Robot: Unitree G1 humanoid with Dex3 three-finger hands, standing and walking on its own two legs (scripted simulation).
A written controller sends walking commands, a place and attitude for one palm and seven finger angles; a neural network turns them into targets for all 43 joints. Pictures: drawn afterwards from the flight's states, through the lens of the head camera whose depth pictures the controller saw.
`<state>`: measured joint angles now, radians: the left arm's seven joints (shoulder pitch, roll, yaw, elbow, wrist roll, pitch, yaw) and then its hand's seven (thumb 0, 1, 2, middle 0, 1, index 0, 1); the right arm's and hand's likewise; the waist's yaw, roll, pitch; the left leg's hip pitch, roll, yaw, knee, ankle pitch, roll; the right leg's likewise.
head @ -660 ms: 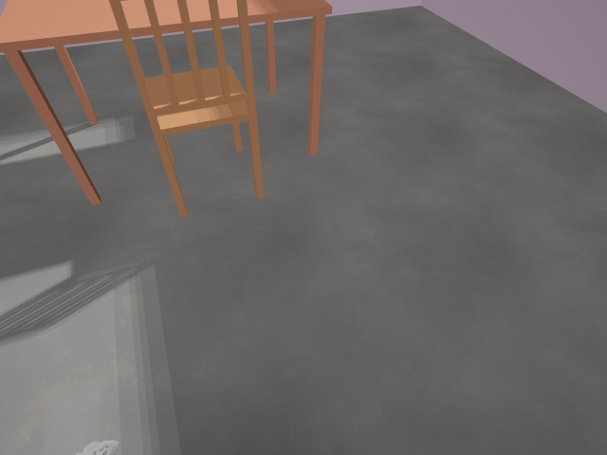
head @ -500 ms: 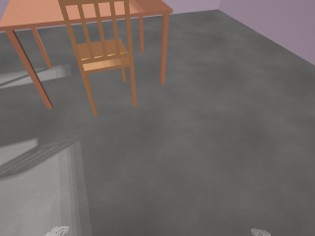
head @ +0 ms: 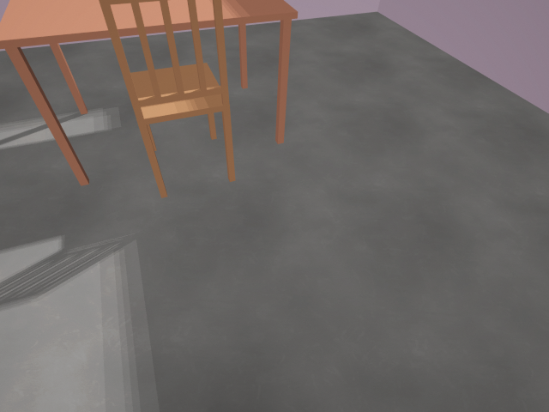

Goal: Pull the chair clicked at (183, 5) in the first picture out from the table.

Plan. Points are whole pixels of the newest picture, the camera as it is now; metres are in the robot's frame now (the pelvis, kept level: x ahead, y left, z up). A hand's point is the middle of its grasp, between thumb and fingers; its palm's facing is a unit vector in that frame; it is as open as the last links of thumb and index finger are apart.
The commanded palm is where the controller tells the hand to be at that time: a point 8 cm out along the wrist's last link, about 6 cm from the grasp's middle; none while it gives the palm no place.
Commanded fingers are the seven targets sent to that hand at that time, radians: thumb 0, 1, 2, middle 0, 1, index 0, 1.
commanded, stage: stand and wait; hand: left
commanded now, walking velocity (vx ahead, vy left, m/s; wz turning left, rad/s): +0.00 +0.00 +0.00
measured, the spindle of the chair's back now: (173, 50) +1.29 +0.45 -0.06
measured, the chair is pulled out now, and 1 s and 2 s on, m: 0.00 0.00 0.00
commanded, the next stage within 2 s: look at it before walking up in 0.44 s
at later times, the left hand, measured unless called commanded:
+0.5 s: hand out of the picture +0.06 +0.24 -0.16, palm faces -0.04 -0.95 -0.32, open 7.4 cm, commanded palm none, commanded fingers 0.00 0.90 0.90 -0.20 -0.30 -0.20 -0.30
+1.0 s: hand out of the picture +0.07 +0.23 -0.16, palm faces -0.03 -0.95 -0.32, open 7.4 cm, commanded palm none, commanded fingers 0.00 0.90 0.90 -0.20 -0.30 -0.20 -0.30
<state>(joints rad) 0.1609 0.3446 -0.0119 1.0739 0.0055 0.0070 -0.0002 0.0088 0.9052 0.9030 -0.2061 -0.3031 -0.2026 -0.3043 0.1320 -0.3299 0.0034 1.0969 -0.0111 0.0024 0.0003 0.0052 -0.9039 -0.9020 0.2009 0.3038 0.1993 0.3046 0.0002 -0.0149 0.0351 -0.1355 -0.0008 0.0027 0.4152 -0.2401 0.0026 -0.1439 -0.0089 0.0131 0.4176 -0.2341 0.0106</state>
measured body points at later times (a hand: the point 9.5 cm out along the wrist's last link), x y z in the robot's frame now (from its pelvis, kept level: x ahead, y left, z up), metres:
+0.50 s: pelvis -0.01 +0.00 +0.00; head -0.01 +0.00 +0.45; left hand +0.06 +0.29 -0.13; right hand +0.06 -0.29 -0.13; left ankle -0.01 +0.12 -0.74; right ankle +0.00 -0.13 -0.74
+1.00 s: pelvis +0.00 -0.01 +0.00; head +0.00 -0.01 +0.45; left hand +0.07 +0.28 -0.13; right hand +0.08 -0.30 -0.13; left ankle -0.01 +0.12 -0.74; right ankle +0.00 -0.13 -0.74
